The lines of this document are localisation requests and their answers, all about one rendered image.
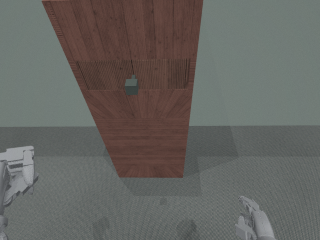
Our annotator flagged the robot left hand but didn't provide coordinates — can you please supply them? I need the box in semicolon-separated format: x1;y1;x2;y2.
0;146;39;215

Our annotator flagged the drawer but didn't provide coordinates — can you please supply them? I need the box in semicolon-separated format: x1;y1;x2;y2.
75;58;189;90

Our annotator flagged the handle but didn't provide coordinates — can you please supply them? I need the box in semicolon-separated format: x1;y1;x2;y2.
124;75;139;95

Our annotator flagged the robot right hand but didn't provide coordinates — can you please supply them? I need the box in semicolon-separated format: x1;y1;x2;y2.
235;195;275;240

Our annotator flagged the cabinet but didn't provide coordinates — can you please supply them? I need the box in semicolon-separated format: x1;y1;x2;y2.
41;0;204;178

